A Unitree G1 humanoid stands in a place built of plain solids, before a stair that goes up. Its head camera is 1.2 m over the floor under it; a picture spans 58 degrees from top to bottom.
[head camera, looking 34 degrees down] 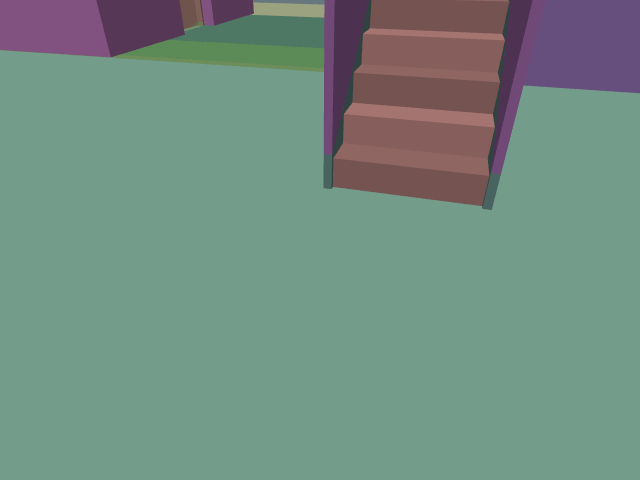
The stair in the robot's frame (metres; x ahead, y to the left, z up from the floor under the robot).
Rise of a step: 0.19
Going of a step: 0.24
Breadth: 0.87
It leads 16 degrees to the right of straight ahead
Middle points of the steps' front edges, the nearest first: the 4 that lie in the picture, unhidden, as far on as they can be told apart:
2.24 -0.49 0.19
2.47 -0.56 0.37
2.70 -0.63 0.56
2.94 -0.69 0.74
